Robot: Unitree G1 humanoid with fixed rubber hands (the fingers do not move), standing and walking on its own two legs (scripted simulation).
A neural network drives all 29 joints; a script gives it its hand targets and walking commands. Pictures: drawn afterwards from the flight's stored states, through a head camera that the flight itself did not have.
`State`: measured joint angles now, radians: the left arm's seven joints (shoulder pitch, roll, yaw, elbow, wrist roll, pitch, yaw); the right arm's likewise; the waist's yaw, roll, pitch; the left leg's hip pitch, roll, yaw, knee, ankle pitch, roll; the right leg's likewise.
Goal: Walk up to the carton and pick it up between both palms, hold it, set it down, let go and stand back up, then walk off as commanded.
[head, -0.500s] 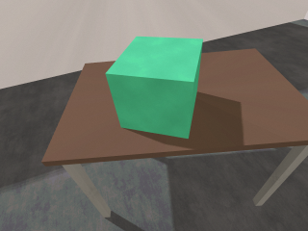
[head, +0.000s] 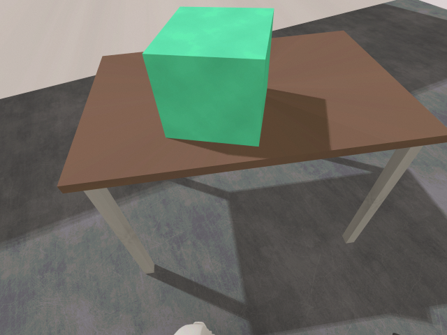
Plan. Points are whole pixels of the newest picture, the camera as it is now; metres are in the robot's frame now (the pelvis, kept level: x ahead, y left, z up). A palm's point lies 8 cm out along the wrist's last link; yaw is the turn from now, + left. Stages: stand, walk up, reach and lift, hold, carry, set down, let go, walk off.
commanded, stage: walk off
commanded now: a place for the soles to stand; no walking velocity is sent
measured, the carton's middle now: (218, 74) +0.75 +0.05 +0.08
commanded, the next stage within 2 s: stand in 0.72 s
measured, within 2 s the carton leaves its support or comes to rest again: neither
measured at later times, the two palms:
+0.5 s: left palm out of the picture +0.03 +0.31 -0.11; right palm out of the picture +0.04 -0.28 -0.09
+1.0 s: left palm out of the picture +0.02 +0.31 -0.11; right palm out of the picture +0.06 -0.28 -0.09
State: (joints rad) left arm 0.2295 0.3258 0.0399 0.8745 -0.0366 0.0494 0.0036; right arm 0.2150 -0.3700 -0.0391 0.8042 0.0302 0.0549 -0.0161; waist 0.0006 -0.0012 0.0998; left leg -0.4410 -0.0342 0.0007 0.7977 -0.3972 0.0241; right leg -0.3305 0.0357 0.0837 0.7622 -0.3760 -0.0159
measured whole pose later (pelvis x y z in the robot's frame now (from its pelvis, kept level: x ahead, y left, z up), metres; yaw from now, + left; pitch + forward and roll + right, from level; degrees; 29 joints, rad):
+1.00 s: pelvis -0.03 +0.02 +0.01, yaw +2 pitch -3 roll +1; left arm 0.20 0.33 0.04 0.93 -0.04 -0.01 -0.01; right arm 0.24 -0.35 -0.04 0.88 0.03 -0.03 0.00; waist 0.02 -0.04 0.10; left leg -0.28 -0.06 -0.09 0.66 -0.34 0.01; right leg -0.33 -0.01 0.03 0.69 -0.31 -0.01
